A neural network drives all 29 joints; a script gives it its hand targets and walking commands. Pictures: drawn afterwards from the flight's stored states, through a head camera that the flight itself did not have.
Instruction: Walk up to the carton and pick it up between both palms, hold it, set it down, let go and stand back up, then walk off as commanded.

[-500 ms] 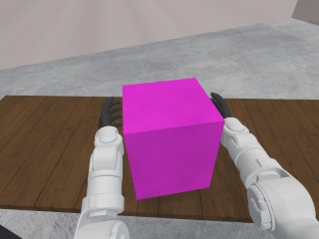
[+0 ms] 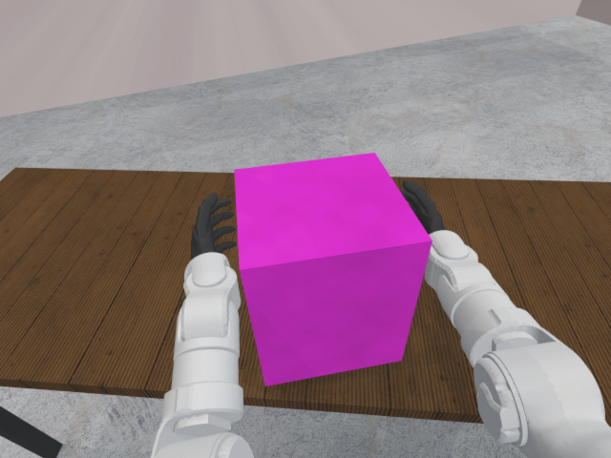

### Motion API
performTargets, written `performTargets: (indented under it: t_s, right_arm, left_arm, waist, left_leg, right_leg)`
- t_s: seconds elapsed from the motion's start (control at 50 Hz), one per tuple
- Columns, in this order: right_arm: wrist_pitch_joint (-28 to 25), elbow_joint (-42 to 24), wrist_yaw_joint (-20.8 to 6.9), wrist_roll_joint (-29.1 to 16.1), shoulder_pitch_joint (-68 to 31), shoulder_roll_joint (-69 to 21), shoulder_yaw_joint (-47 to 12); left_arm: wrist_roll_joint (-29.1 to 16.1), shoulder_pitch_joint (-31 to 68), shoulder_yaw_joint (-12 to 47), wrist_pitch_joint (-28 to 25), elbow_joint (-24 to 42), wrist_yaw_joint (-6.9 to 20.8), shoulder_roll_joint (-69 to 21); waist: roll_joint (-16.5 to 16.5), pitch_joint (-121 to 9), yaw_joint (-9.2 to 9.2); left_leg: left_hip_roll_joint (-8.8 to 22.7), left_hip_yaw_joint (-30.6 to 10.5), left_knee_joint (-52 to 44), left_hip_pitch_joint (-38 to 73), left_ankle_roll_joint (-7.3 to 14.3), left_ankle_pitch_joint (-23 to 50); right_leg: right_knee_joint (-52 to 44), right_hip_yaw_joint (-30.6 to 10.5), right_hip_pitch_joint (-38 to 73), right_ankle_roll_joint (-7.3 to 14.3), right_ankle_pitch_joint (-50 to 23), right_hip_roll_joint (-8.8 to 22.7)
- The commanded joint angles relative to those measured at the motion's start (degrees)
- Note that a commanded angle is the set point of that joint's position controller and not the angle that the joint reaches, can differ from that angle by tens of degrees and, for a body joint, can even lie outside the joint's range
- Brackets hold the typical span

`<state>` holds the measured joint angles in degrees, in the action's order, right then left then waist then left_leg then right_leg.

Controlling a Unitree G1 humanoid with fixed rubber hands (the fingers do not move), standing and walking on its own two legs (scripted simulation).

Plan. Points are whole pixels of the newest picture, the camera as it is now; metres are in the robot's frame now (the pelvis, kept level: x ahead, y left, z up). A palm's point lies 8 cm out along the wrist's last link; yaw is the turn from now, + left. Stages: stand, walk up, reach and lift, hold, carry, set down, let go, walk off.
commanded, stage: set down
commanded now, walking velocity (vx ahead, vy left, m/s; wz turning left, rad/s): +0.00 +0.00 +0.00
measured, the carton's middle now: (320, 268) +0.39 +0.08 +0.05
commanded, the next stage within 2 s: none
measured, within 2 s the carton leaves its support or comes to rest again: rests again in 0.20 s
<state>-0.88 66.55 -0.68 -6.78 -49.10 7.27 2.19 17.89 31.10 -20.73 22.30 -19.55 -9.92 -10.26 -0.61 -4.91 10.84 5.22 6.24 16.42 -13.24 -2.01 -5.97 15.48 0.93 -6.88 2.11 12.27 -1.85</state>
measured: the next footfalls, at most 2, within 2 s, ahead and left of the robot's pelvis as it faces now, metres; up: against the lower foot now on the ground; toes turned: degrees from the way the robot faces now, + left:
none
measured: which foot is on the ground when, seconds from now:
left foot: down 0.00-1.00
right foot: down 0.00-1.00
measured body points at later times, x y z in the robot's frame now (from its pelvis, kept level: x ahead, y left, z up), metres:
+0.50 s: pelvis +0.00 +0.00 +0.00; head +0.01 -0.01 +0.45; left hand +0.34 +0.23 +0.10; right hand +0.45 -0.06 +0.09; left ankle +0.01 +0.15 -0.75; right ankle -0.05 -0.09 -0.75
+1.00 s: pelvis +0.00 -0.01 +0.00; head +0.02 -0.01 +0.45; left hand +0.34 +0.23 +0.10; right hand +0.45 -0.05 +0.08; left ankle +0.01 +0.15 -0.75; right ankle -0.05 -0.09 -0.75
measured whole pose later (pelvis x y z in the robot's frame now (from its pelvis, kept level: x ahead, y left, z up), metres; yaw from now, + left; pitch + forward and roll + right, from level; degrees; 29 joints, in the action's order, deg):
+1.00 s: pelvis +0.00 -0.01 +0.00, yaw +0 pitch +5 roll +1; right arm -8.9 67.6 -1.5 1.2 -48.1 4.4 9.2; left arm 23.0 29.0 -27.1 11.4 -19.8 -5.8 -13.5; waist -0.6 -3.3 11.1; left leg 5.2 6.2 15.2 -13.6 -2.1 -5.3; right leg 15.5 1.3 -7.7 2.5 12.5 -1.9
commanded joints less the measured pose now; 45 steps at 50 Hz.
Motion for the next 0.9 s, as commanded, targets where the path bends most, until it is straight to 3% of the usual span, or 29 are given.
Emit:
performTargets:
  t_s: [0.0,0.88]
  right_arm:
    - [-6.53,-13.8,-5.5,4.98,-37.26,-24.3,-5.17]
    - [-10.61,-6.45,-6.35,14.23,-26.61,-29.47,-0.05]
  left_arm:
    - [-0.45,30.22,17.76,-5.4,4.29,5.38,-25.98]
    - [6.61,20.39,8.2,-13.11,-5.86,8.8,-27.32]
  waist:
    - [0.55,-22.01,1.51]
    - [-3.13,-12.6,2.12]
  left_leg:
    - [-4.04,-1.61,6.17,18.92,-0.82,33.07]
    - [-4.76,0.86,3.37,10.89,2.74,26.68]
  right_leg:
    - [-3.97,4.35,-7.3,0.51,-12.18,-2.77]
    - [-3.79,4.1,-6.67,0.08,-9.96,-1.0]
